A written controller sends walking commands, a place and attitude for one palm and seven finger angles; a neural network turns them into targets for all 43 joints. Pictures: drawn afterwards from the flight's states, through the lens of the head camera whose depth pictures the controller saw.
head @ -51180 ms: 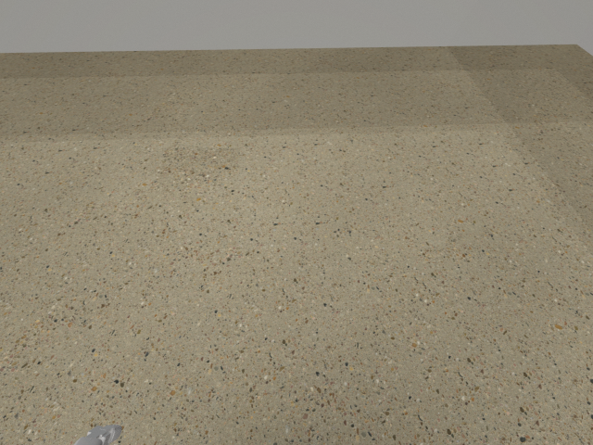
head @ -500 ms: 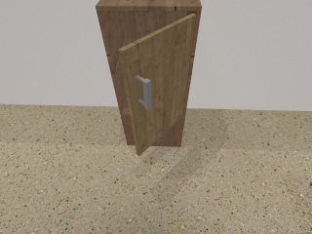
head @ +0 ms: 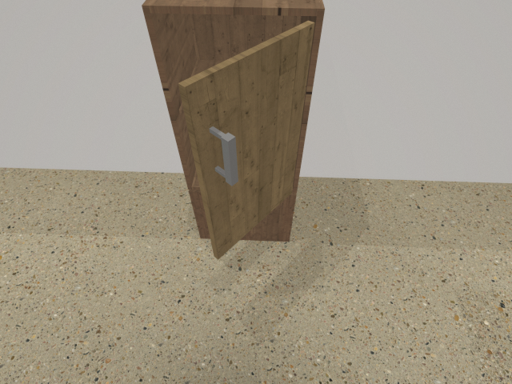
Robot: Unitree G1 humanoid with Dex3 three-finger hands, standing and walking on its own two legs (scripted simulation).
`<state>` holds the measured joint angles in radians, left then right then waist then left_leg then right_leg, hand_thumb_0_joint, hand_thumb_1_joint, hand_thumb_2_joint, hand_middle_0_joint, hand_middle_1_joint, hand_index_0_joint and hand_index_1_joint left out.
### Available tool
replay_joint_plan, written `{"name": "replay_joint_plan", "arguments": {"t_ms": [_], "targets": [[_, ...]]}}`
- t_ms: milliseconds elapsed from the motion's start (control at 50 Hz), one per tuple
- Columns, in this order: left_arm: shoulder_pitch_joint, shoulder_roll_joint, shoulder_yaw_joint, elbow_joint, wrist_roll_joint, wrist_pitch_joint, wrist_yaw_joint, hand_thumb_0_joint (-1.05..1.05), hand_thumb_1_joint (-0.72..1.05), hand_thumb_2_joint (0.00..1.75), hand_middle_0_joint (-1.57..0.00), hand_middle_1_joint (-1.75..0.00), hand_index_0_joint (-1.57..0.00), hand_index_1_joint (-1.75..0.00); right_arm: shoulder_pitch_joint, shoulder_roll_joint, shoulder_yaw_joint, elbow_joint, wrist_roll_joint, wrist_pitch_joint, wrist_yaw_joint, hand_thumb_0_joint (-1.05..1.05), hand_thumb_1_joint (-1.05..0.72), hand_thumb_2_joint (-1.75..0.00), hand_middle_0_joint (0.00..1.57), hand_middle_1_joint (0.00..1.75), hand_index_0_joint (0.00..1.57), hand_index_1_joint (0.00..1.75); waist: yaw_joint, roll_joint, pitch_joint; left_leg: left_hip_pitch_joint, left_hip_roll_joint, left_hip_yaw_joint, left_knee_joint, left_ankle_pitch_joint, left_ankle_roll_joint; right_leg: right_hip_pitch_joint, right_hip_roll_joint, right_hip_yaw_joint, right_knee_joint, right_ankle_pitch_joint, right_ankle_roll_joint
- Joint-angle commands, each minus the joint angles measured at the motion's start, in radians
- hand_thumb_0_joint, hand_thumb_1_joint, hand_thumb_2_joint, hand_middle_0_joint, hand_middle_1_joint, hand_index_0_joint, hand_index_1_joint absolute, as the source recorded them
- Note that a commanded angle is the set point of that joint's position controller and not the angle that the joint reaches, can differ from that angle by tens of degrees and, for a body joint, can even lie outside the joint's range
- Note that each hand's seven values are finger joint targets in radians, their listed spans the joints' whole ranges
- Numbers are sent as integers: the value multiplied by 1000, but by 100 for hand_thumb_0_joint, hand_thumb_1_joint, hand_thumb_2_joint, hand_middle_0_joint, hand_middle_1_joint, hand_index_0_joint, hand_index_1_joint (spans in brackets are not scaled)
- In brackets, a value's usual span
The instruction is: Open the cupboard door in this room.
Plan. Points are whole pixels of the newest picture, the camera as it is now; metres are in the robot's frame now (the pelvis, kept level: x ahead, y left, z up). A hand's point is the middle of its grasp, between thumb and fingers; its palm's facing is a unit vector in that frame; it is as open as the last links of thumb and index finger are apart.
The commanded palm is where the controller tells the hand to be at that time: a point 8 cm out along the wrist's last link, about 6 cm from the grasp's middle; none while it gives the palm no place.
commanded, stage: look to check the result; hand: left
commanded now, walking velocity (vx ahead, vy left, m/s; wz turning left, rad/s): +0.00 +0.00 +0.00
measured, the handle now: (223, 156) +0.54 +0.10 +0.03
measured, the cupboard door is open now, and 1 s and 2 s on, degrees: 50 50 50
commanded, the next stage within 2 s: walk to a spot facing it in 0.34 s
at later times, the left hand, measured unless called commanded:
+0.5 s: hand out of the picture -0.01 +0.16 -0.17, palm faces +0.05 -0.98 -0.18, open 7.4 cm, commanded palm none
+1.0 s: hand out of the picture +0.08 +0.19 -0.17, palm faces -0.19 -0.93 -0.31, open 7.4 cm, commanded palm none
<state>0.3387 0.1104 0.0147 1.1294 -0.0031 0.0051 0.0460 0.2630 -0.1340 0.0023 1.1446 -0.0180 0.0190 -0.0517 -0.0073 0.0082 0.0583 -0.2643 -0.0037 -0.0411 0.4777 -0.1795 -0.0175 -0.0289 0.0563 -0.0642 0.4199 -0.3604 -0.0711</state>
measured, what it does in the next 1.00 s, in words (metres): stands, turning right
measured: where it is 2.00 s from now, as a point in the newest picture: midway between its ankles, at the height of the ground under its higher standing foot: outside the picture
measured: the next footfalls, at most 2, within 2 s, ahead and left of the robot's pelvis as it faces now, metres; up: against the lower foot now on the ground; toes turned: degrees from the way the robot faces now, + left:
left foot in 1.36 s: +0.10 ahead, +0.09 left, +0.00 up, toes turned -29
right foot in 1.66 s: -0.04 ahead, -0.15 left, +0.00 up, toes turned -42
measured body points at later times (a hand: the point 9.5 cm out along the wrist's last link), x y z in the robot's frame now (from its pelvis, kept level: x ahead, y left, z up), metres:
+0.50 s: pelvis +0.01 +0.00 +0.00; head +0.02 -0.01 +0.45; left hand -0.01 +0.21 -0.16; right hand +0.00 -0.22 -0.16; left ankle +0.05 +0.13 -0.74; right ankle -0.08 -0.06 -0.74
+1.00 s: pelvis -0.02 -0.01 -0.02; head +0.02 -0.05 +0.43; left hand +0.09 +0.23 -0.14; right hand -0.04 -0.27 -0.18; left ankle +0.03 +0.13 -0.71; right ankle -0.07 -0.09 -0.74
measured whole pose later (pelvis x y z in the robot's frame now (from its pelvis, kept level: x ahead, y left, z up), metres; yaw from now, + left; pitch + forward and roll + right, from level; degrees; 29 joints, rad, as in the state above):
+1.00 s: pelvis -0.02 -0.01 -0.02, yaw -15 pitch +1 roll +2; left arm 0.22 0.22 0.09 0.95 0.02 0.04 0.00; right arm 0.19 -0.22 -0.06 1.00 -0.03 0.06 -0.04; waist 0.02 0.04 0.09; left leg -0.43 0.10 0.09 0.84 -0.44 -0.04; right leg -0.29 0.02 -0.01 0.67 -0.39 -0.06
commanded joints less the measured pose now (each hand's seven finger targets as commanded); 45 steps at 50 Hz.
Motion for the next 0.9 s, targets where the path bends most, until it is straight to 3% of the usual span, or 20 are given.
{"name": "replay_joint_plan", "arguments": {"t_ms": [0, 80, 220, 440, 540, 640, 700, 740, 760, 780, 800, 820, 860, 880], "targets": [[94, 96, 18, -11, 4, -13, 10, 0, 90, 90, -20, -30, -20, -30, 64, -79, -14, -27, 2, -9, -5, 0, -90, -90, 20, 30, 20, 30, 1, -22, 17, 97, 77, -31, -10, 222, 63, -113, -154, 99, -95, 397, 48], [95, 102, 19, -9, 3, -12, 9, 0, 90, 90, -20, -30, -20, -30, 58, -82, -13, -24, 3, -10, -6, 0, -90, -90, 20, 30, 20, 30, 2, -29, 28, 94, 78, -27, -16, 223, 63, -107, -155, 98, -97, 416, 52], [89, 105, 16, -10, 3, -12, 7, 0, 90, 90, -20, -30, -20, -30, 54, -83, -13, -23, 2, -9, -4, 0, -90, -90, 20, 30, 20, 30, 2, -24, 43, 96, 80, -33, -32, 195, 61, -118, -152, 100, -110, 342, 46], [89, 104, 16, -10, 2, -14, 6, 0, 90, 90, -20, -30, -20, -30, 55, -87, -11, -18, 1, -13, -5, 0, -90, -90, 20, 30, 20, 30, 7, -27, 46, 96, 80, -29, -38, 213, 60, -105, -152, 99, -113, 368, 50], [71, 135, 47, -39, 11, 9, 4, 0, 90, 90, -20, -30, -20, -30, 54, -111, -39, -33, -1, 6, -16, 0, -90, -90, 20, 30, 20, 30, 2, -47, 37, 66, 99, 36, 41, 158, 46, -123, -157, 158, -60, 479, 36], [24, 161, 73, -89, 18, 25, -10, 0, 90, 90, -20, -30, -20, -30, 37, -127, -63, -81, -4, 11, -19, 0, -90, -90, 20, 30, 20, 30, -7, -28, 26, 46, 121, 65, 79, 83, 30, -184, -160, 232, -2, 438, -13], [4, 154, 80, -115, 18, 29, -18, 0, 90, 90, -20, -30, -20, -30, 41, -161, -74, -105, -6, 6, -22, 0, -90, -90, 20, 30, 20, 30, -9, 64, 13, 96, 193, -9, 12, 100, 67, -268, -88, 208, 75, 313, 7], [-16, 142, 82, -138, 19, 33, -28, 0, 90, 90, -20, -30, -20, -30, 63, -205, -86, -117, -13, 2, -23, 0, -90, -90, 20, 30, 20, 30, -12, 167, 1, 104, 312, -141, -100, 36, 139, -343, -22, 145, 231, 95, 26], [-30, 138, 82, -151, 19, 36, -34, 0, 90, 90, -20, -30, -20, -30, 68, -223, -91, -127, -15, -4, -21, 0, -90, -90, 20, 30, 20, 30, -11, 216, -20, 102, 387, -197, -166, 25, 186, -370, -13, 97, 369, -96, 36], [-56, 134, 84, -169, 20, 39, -41, 0, 90, 90, -20, -30, -20, -30, 69, -231, -93, -141, -18, -9, -17, 0, -90, -90, 20, 30, 20, 30, -16, 217, -43, 87, 431, -212, -210, 4, 219, -380, -32, 80, 485, -219, 42], [-79, 129, 84, -185, 22, 40, -47, 0, 90, 90, -20, -30, -20, -30, 56, -234, -93, -155, -18, -12, -17, 0, -90, -90, 20, 30, 20, 30, -10, 164, -53, 63, 450, -198, -213, -26, 224, -366, -65, 95, 523, -238, 39], [-75, 123, 84, -193, 22, 39, -54, 0, 90, 90, -20, -30, -20, -30, 21, -245, -94, -170, -23, -14, -14, 0, -90, -90, 20, 30, 20, 30, 7, 147, -69, 35, 435, -151, -199, -9, 206, -343, -79, 95, 498, -217, 39], [-15, 121, 87, -182, 22, 37, -61, 0, 90, 90, -20, -30, -20, -30, -47, -252, -95, -194, -24, -9, -8, 0, -90, -90, 20, 30, 20, 30, 48, 109, -87, -31, 378, -16, -120, 2, 147, -227, -77, 48, 346, -114, 47], [33, 135, 91, -172, 23, 35, -61, 0, 90, 90, -20, -30, -20, -30, -72, -250, -96, -208, -19, -4, -6, 0, -90, -90, 20, 30, 20, 30, 73, 72, -87, -79, 328, 48, -30, -25, 105, -149, -68, 30, 201, -1, 55]]}}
